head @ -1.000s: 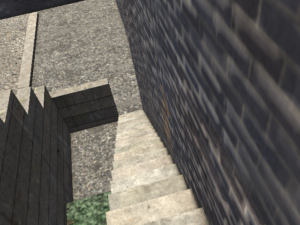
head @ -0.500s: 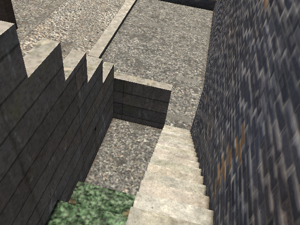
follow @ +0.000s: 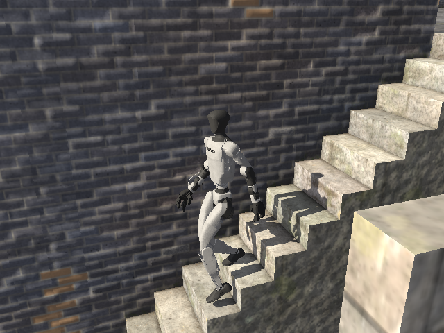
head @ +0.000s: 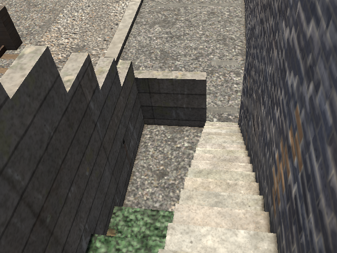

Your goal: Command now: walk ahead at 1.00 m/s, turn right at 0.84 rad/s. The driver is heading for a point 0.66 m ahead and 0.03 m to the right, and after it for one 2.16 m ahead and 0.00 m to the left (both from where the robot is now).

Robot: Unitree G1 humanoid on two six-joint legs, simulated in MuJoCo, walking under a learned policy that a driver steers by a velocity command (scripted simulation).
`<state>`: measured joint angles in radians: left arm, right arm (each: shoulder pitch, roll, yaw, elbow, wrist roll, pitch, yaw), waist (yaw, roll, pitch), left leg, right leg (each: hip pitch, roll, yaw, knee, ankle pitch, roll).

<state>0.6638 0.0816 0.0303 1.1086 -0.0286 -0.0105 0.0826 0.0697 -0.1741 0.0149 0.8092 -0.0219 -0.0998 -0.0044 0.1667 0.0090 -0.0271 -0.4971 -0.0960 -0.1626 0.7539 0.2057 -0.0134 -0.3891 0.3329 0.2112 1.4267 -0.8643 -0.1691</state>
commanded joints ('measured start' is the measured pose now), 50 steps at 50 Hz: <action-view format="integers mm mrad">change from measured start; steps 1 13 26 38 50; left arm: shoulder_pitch -169 392 -328 -572 -297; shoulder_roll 237 231 366 361 133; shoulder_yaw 39 62 47 88 -46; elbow -124 17 -286 -344 -340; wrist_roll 3 -22 0 11 283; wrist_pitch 1 -80 -129 -70 41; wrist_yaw -11 -35 -2 -85 -293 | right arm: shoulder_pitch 132 -138 110 588 55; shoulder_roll -24 -155 -76 -142 -161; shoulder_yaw -13 -86 -50 -61 13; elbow -14 62 -89 -38 -115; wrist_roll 19 -116 -5 -37 -113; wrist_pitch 22 77 209 159 -78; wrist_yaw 16 33 39 70 15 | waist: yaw -164 184 -213 -471 11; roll -34 7 -289 -28 -30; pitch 1 89 77 87 -62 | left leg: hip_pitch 725 -260 -45 392 -658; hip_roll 53 89 73 49 -82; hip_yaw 53 372 -154 259 -182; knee -470 393 423 57 323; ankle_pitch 75 -1058 -308 -796 -826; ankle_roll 73 -87 -62 64 212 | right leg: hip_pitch -448 479 -20 -241 307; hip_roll -136 -457 -789 -591 -289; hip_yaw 134 -173 -8 -389 -131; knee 60 -745 -1078 -195 -117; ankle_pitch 912 1342 598 370 1490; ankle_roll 127 238 208 112 123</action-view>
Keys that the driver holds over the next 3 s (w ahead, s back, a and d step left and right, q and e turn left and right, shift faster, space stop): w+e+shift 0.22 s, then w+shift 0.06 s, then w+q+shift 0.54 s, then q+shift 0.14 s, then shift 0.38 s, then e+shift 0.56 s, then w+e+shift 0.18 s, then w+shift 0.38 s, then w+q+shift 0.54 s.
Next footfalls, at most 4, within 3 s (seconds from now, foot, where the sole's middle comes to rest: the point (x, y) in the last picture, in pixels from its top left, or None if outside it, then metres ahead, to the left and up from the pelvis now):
0.04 left None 0.08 0.18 -0.83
0.34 right None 0.33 -0.28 -1.03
0.76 left None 0.41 0.16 -1.02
1.24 right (211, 240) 0.86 0.03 -1.42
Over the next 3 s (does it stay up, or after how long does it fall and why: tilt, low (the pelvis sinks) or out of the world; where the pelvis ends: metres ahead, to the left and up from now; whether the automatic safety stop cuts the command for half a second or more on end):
stays up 1.70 0.02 -1.36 its command is cut before an obstacle after 0.2 s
